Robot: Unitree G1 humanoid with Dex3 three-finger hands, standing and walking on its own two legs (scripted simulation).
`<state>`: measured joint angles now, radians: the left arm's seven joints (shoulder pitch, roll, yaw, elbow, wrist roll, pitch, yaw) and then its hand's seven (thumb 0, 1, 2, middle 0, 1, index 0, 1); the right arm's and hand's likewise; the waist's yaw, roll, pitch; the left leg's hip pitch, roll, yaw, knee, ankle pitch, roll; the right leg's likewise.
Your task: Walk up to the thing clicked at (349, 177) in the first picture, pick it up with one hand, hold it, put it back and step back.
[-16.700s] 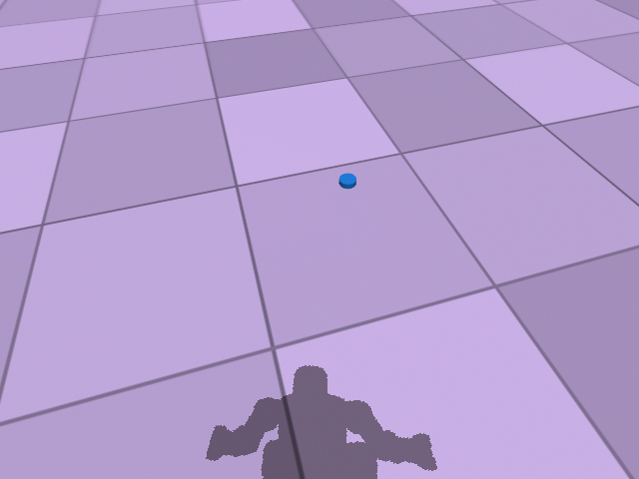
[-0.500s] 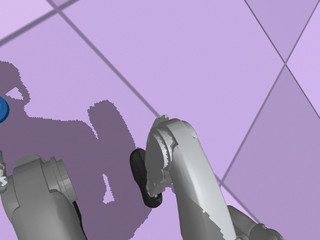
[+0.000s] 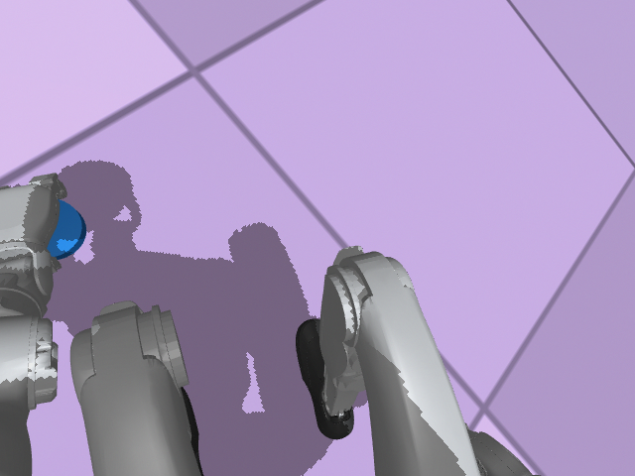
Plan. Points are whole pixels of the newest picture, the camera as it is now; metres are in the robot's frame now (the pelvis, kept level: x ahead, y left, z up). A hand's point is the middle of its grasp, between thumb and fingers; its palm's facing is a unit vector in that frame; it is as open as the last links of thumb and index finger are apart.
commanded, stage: settle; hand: left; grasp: from above
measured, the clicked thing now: (49, 229) +0.44 +0.27 -0.25
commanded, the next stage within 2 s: lift in 0.40 s
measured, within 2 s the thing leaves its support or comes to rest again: neither
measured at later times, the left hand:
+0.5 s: hand (18, 230) +0.41 +0.27 -0.15, palm faces -0.44 -0.09 -0.89, open 10.5 cm
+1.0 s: hand out of the picture +0.38 +0.28 -0.06, palm faces -0.44 -0.10 -0.89, open 10.6 cm
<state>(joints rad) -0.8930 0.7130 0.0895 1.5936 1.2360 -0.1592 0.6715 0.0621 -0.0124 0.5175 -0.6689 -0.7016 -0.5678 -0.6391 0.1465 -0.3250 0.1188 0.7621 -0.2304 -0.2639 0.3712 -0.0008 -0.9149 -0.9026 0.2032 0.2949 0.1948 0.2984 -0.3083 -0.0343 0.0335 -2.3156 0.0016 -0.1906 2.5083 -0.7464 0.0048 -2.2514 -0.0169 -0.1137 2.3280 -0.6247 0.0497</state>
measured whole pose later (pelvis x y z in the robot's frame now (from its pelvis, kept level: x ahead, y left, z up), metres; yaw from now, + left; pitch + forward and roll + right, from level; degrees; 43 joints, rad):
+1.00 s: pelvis +0.00 -0.01 +0.08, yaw +7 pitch +35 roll -5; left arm -0.72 0.49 -0.04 1.14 1.13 -0.08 0.30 0.01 -0.03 0.48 -0.77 -0.57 -0.64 -0.55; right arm 0.18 -0.30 -0.05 0.72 -0.06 -0.04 0.13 0.00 -0.91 -0.91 0.21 0.30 0.20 0.30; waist -0.14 0.06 -0.18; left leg -2.11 0.00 -0.07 2.20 -0.70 0.01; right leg -2.10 -0.05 -0.03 2.11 -0.63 0.03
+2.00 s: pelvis +0.05 +0.00 +0.38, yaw +8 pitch +14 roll -1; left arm -0.31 0.37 -0.19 0.81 1.00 0.05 0.17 -0.01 -0.04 0.49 -0.78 -0.55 -0.65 -0.55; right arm 0.24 -0.24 -0.04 0.74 0.05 0.00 -0.06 0.01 -0.92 -0.91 0.21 0.30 0.20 0.30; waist -0.06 0.04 -0.13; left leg -0.86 0.03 0.01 1.10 -0.48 0.00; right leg -0.88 -0.02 0.00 1.05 -0.42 0.03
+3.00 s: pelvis +0.08 +0.01 +0.44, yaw +7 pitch +5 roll +0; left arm -0.24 0.39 -0.21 0.67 1.00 0.02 0.03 -0.02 -0.05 0.59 -0.70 -0.65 -0.58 -0.61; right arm 0.23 -0.25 -0.05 0.69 0.07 0.06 -0.04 0.01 -0.92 -0.91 0.20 0.30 0.20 0.30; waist 0.00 0.05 -0.06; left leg -0.38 0.02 0.04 0.63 -0.33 0.00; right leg -0.42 -0.03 0.02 0.62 -0.28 0.03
